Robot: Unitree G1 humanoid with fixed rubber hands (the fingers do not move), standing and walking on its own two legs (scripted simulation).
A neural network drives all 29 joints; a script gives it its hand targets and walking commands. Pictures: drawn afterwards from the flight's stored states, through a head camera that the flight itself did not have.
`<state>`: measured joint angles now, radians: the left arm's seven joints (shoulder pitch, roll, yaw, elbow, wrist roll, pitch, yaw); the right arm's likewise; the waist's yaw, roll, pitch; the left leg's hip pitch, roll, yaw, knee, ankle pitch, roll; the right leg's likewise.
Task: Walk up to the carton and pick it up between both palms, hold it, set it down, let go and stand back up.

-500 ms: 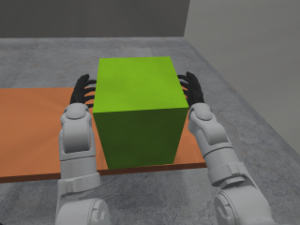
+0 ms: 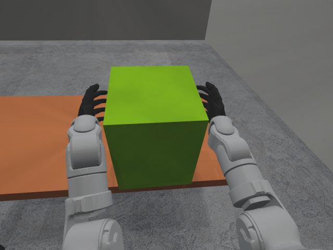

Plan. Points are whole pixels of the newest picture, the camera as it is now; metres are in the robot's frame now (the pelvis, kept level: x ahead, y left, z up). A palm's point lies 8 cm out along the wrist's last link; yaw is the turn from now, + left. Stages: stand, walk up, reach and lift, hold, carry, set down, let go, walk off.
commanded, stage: hold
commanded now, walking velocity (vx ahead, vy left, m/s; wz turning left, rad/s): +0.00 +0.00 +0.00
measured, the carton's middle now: (153, 128) +0.40 +0.01 +0.11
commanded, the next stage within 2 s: none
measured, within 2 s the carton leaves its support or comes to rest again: neither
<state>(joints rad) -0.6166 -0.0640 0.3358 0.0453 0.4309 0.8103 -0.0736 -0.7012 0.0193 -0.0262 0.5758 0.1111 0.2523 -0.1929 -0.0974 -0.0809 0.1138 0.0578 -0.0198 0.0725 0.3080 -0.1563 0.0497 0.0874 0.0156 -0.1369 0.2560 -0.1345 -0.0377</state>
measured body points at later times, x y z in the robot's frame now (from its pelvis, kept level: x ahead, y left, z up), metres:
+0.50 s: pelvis +0.01 +0.00 +0.00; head -0.03 +0.03 +0.45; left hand +0.37 +0.16 +0.18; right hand +0.38 -0.13 +0.18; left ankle +0.03 +0.08 -0.75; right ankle +0.03 -0.09 -0.75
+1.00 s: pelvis +0.00 +0.00 +0.00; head -0.04 +0.03 +0.45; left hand +0.37 +0.15 +0.19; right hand +0.37 -0.14 +0.19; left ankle +0.03 +0.08 -0.75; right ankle +0.03 -0.09 -0.75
